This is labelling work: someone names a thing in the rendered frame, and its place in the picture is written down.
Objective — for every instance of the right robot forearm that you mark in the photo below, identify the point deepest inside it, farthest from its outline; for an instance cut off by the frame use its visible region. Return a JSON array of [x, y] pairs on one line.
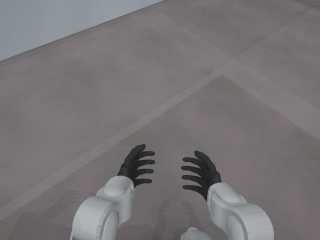
[[239, 219]]

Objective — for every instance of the robot right thigh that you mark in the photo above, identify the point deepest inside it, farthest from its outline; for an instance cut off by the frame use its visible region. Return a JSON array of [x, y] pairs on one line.
[[195, 235]]

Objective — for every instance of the robot right shin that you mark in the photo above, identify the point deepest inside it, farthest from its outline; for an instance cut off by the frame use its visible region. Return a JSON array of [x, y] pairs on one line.
[[191, 228]]

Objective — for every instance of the right robot hand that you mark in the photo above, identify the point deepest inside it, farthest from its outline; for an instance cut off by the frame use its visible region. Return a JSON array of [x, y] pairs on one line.
[[207, 171]]

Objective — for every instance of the left robot hand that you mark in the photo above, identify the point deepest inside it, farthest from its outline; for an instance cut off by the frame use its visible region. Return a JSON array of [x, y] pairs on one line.
[[131, 164]]

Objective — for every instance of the left robot forearm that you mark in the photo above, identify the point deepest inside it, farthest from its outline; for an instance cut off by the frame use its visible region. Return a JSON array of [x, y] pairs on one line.
[[99, 217]]

